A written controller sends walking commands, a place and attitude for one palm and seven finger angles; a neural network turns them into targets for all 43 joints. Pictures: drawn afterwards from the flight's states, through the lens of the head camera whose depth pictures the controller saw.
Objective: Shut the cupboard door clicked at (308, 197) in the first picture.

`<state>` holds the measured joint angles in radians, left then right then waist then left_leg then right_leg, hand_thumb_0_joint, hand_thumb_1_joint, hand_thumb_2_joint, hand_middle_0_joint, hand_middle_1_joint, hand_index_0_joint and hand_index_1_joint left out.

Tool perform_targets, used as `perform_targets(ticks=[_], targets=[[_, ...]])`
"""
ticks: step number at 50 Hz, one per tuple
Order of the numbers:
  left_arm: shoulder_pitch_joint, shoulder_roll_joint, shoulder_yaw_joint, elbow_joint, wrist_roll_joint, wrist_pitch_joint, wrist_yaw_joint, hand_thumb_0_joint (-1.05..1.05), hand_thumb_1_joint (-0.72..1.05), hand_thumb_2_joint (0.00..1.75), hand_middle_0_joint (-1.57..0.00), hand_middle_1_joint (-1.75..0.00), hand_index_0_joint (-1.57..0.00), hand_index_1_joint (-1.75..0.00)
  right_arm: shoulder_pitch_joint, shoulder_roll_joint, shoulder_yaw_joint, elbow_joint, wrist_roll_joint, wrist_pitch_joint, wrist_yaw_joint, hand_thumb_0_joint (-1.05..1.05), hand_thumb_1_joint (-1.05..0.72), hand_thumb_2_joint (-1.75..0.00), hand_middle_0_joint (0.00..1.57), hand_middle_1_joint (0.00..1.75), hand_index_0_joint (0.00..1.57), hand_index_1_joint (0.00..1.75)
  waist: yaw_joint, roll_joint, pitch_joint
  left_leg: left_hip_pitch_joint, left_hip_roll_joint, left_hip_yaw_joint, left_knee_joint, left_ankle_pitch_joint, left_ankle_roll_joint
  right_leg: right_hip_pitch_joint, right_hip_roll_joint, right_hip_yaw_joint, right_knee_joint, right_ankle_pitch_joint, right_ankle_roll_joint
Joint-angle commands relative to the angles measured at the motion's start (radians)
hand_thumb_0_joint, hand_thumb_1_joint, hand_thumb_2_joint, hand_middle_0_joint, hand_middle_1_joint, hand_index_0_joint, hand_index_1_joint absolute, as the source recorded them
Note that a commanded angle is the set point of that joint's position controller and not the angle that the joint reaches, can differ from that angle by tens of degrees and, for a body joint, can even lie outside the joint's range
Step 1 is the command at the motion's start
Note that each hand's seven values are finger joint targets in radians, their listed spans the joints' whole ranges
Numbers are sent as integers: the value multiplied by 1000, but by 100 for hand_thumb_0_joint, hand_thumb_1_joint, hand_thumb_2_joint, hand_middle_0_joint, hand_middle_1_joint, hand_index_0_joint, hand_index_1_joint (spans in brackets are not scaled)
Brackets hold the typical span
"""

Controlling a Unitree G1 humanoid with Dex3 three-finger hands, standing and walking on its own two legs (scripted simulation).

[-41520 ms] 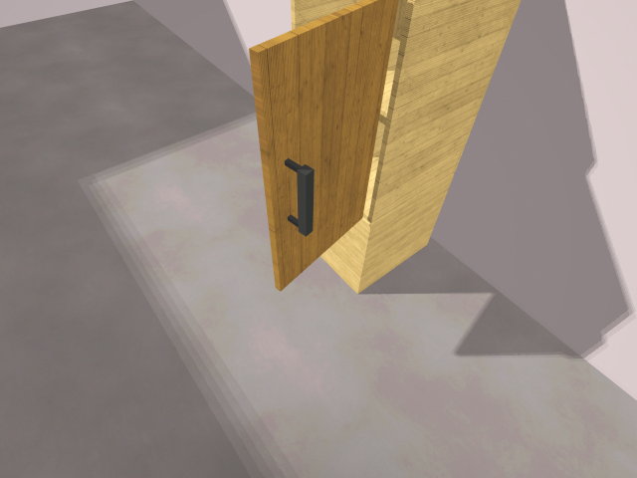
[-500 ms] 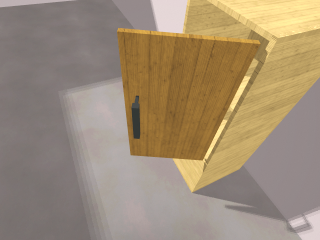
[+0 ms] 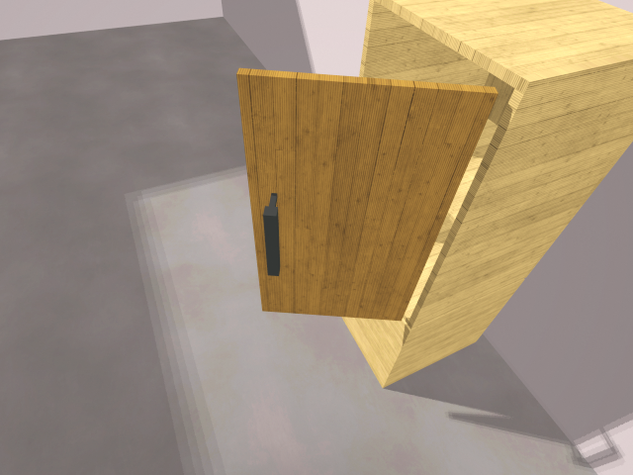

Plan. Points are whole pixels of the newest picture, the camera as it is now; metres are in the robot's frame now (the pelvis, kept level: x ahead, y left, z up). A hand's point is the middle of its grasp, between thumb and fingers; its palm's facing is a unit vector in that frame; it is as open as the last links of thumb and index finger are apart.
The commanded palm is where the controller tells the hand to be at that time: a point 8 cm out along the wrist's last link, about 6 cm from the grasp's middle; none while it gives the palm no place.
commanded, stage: come to a stop and stand still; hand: left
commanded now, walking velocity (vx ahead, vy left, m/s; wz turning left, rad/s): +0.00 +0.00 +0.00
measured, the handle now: (273, 235) +0.51 +0.11 -0.04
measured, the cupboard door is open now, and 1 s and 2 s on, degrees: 62 62 62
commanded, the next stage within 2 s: look again from close up in 1.22 s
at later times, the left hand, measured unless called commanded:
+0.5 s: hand out of the picture -0.03 +0.11 -0.18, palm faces +0.02 -0.99 -0.12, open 7.3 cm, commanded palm none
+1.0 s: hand out of the picture +0.01 +0.10 -0.18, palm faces +0.01 -0.99 -0.15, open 7.3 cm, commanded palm none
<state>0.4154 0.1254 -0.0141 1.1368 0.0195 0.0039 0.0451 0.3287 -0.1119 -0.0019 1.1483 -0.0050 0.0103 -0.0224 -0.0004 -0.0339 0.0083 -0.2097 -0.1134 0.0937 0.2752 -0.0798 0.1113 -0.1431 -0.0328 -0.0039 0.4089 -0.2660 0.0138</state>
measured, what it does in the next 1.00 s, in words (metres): shifts its weight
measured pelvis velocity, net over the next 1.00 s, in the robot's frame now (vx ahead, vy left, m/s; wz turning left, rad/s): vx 0.04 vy -0.05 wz -0.01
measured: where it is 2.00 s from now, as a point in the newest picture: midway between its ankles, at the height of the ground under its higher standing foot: outside the picture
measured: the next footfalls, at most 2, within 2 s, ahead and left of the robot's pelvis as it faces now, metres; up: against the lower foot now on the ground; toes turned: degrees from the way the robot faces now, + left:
none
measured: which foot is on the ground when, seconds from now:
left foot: down 0.00-1.00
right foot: down 0.00-1.00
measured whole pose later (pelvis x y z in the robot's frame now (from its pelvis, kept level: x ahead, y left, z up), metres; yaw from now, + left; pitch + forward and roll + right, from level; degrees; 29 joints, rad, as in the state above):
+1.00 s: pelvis +0.04 -0.05 +0.00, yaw -1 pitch +0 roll +1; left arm 0.35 0.12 -0.02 1.11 0.01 -0.03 0.05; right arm 0.29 -0.12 0.02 1.16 -0.01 -0.02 -0.04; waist 0.00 -0.04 0.02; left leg -0.19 -0.05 0.08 0.37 -0.19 0.06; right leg -0.06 0.03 -0.01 0.36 -0.30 -0.04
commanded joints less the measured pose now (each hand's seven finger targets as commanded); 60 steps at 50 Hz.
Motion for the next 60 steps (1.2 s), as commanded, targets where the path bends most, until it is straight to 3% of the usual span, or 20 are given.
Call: perform_targets(ticks=[1,5,9,17,28,39,46,50,60], targets=[[115,50,10,0,-3,-10,3,0,90,90,-20,-30,-20,-30,52,-112,-22,-29,1,-12,-10,0,-90,-90,20,30,20,30,5,34,104,13,219,-261,-136,-348,-82,-141,-41,64,-68,-79,-51],[129,44,8,3,-3,-17,4,0,90,90,-20,-30,-20,-30,49,-101,-22,-31,3,-15,-10,0,-90,-90,20,30,20,30,2,27,80,32,213,-242,-106,-304,-75,-138,-47,74,-85,-63,-53],[127,37,2,3,-4,-22,5,0,90,90,-20,-30,-20,-30,51,-94,-17,-28,4,-17,-10,0,-90,-90,20,30,20,30,-2,9,102,43,213,-232,-81,-265,-69,-166,-53,83,-99,-60,-53],[113,35,-1,-1,-8,-29,5,0,90,90,-20,-30,-20,-30,55,-81,-8,-25,2,-26,-12,0,-90,-90,20,30,20,30,-3,32,111,43,204,-213,-48,-200,-68,-162,-61,98,-107,-38,-58],[74,44,0,-19,-13,-38,7,0,90,90,-20,-30,-20,-30,59,-75,0,-21,1,-40,-16,0,-90,-90,20,30,20,30,1,19,66,66,205,-187,17,-22,-63,-92,-73,107,-107,79,-63],[58,53,5,-29,-12,-36,9,0,90,90,-20,-30,-20,-30,47,-76,5,-13,1,-43,-20,0,-90,-90,20,30,20,30,7,18,80,75,210,-175,39,45,-61,-67,-73,101,-110,130,-59],[54,65,7,-33,-13,-40,11,0,90,90,-20,-30,-20,-30,37,-89,5,-14,1,-48,-23,0,-90,-90,20,30,20,30,5,13,32,109,210,-167,63,129,-59,-21,-79,102,-98,249,-55],[55,66,7,-30,-11,-37,12,0,90,90,-20,-30,-20,-30,24,-92,6,-14,1,-45,-24,0,-90,-90,20,30,20,30,6,19,62,105,211,-163,62,122,-60,-29,-81,98,-104,250,-52],[56,77,7,-23,-11,-36,11,0,90,90,-20,-30,-20,-30,8,-107,10,-17,1,-42,-25,0,-90,-90,20,30,20,30,6,16,65,118,211,-163,62,120,-59,-20,-82,100,-115,263,-48]])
